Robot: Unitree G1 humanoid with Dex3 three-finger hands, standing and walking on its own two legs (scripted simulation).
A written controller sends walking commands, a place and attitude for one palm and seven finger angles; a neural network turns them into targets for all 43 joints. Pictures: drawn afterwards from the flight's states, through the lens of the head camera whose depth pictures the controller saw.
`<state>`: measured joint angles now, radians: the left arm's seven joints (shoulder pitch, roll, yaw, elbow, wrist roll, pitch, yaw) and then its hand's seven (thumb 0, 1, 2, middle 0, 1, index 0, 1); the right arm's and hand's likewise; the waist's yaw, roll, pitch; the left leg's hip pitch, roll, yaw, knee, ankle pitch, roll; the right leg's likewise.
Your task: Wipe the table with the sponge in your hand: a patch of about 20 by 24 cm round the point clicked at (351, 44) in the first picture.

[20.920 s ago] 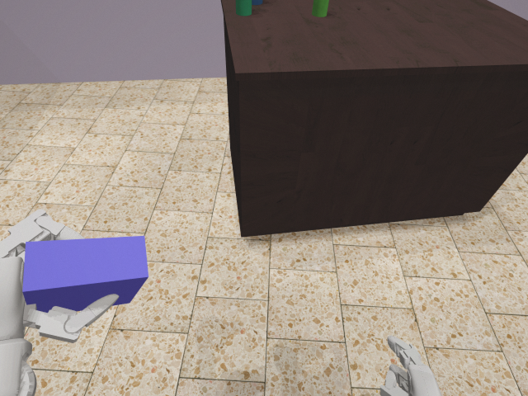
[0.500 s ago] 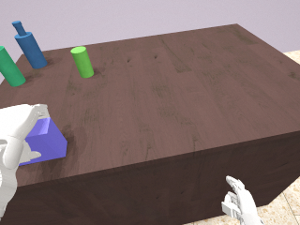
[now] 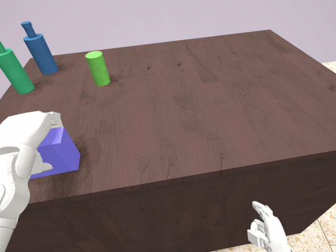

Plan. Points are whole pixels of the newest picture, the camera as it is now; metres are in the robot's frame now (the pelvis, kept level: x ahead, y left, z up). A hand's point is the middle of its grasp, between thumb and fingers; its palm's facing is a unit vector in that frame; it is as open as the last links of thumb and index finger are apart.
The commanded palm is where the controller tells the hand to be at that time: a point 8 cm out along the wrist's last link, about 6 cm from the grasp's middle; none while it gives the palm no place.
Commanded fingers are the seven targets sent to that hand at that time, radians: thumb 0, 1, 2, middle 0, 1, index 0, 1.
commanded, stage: wipe forward along the first lane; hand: left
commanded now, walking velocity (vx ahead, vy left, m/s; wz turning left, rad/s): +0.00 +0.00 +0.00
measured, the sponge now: (47, 158) +0.25 +0.34 +0.11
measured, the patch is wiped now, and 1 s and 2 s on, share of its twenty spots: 0.15 0.30 0.40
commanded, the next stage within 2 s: slide across to the middle lane in 1.50 s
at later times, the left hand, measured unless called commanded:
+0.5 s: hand (44, 131) +0.29 +0.35 +0.15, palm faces -0.07 -0.01 -1.00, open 9.3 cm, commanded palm +0.28 +0.35 +0.18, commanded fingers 0.00 0.10 1.30 -1.20 -1.60 -1.20 -1.60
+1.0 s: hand (49, 115) +0.35 +0.38 +0.15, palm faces -0.16 +0.03 -0.99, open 9.4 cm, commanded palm +0.34 +0.36 +0.17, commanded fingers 0.00 0.10 1.30 -1.20 -1.60 -1.20 -1.60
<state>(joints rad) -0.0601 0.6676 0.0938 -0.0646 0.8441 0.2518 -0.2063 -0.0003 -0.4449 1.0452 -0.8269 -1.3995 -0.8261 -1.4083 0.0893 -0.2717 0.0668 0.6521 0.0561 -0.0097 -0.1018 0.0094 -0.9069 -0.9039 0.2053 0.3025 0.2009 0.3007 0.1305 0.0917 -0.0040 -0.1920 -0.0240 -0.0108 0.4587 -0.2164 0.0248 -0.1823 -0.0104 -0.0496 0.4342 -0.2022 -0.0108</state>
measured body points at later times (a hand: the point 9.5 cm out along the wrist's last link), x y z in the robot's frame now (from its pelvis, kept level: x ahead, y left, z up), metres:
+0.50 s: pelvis -0.01 -0.01 +0.00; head -0.01 -0.05 +0.45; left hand +0.29 +0.35 +0.21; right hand +0.16 -0.27 -0.11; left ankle +0.02 +0.10 -0.74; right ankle +0.02 -0.12 -0.74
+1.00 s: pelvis -0.01 -0.01 -0.01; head +0.01 -0.03 +0.44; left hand +0.35 +0.37 +0.21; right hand +0.09 -0.28 -0.14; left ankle +0.02 +0.10 -0.74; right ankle +0.02 -0.12 -0.74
